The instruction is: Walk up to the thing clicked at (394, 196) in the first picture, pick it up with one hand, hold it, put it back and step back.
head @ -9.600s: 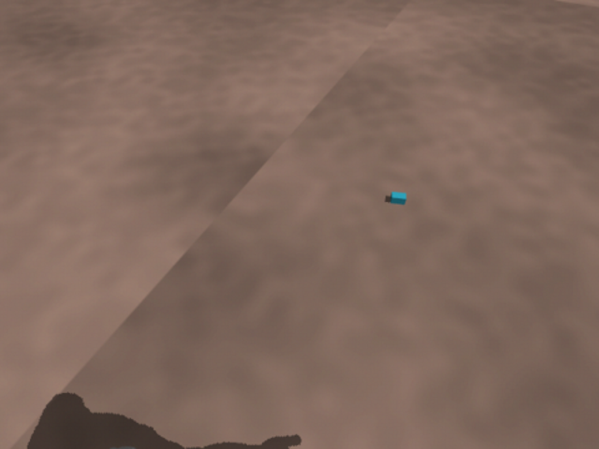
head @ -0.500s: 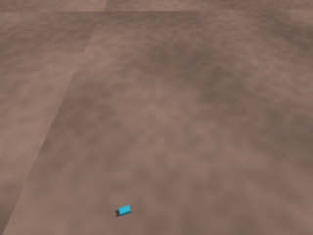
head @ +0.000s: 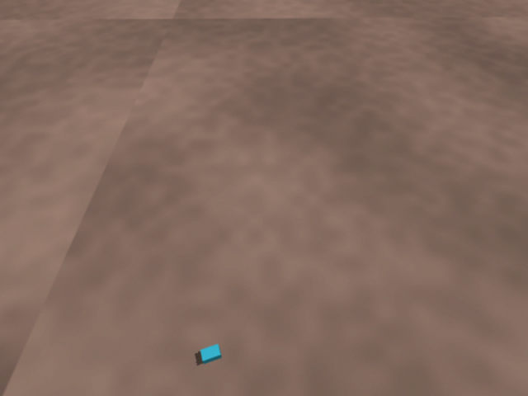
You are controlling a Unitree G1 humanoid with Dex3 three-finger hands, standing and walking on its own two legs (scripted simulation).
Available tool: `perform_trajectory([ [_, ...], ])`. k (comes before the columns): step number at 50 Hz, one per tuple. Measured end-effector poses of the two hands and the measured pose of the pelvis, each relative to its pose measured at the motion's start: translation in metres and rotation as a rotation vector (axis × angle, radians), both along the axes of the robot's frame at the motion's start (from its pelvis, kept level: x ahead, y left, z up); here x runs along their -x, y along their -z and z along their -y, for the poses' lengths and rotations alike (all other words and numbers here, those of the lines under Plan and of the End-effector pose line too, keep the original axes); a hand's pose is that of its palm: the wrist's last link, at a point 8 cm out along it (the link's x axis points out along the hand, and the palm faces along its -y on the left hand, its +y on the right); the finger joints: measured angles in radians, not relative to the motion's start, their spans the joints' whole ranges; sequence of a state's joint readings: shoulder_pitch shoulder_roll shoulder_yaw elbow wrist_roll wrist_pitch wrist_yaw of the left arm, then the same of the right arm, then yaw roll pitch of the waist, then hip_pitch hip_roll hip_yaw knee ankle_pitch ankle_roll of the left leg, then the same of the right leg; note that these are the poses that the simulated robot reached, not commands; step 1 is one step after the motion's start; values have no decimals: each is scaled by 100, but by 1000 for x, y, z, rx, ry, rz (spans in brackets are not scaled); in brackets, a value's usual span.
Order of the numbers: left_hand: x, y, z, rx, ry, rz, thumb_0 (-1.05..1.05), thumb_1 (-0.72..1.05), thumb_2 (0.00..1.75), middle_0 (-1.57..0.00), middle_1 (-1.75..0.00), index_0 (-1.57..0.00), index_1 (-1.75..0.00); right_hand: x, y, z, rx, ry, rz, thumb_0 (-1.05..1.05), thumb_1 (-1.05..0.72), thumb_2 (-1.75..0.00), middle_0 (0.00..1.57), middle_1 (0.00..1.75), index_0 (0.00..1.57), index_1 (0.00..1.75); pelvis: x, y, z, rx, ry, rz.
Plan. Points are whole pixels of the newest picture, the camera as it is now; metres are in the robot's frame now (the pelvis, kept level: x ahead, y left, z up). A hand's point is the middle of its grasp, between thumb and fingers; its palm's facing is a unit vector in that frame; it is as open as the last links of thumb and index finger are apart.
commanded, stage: stand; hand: left
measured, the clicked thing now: (211, 353) +0.37 +0.23 -0.77
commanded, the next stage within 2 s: walk up in 0.76 s
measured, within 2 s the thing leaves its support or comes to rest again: neither
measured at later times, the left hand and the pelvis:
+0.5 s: hand out of the picture +0.07 +0.25 -0.16, palm faces -0.03 -0.94 -0.34, open 7.3 cm; pelvis +0.00 +0.00 +0.00, yaw +0 degrees
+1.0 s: hand out of the picture +0.06 +0.25 -0.16, palm faces +0.00 -0.94 -0.34, open 7.3 cm; pelvis -0.02 -0.01 +0.00, yaw +0 degrees
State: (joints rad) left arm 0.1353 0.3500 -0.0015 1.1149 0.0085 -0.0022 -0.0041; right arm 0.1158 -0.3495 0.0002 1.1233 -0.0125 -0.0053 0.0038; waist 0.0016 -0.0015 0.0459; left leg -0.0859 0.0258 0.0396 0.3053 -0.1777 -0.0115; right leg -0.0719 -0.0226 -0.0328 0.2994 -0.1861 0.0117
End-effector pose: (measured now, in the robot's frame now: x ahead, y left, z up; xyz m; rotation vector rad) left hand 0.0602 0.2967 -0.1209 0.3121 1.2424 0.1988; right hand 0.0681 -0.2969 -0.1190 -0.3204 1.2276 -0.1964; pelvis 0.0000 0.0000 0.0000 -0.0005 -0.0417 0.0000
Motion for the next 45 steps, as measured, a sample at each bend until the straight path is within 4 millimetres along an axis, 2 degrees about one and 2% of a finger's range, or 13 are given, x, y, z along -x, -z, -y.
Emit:
perform_trajectory([
  [38, -5, -1, 0, -6, 10, 9, 0, 91, 90, -21, -30, -21, -30, 1, 1, 1, -1, 4, -6, 0, -90, -90, 20, 30, 20, 30, -1, 0, 0, -1, -1, -3],
  [45, -2, 0, -2, -4, -21, 7, 0, 91, 90, -21, -30, -21, -30, 1, -1, 4, 6, 17, 8, 0, -90, -90, 20, 30, 20, 30, 7, 1, 3, -1, -4, -4],
])
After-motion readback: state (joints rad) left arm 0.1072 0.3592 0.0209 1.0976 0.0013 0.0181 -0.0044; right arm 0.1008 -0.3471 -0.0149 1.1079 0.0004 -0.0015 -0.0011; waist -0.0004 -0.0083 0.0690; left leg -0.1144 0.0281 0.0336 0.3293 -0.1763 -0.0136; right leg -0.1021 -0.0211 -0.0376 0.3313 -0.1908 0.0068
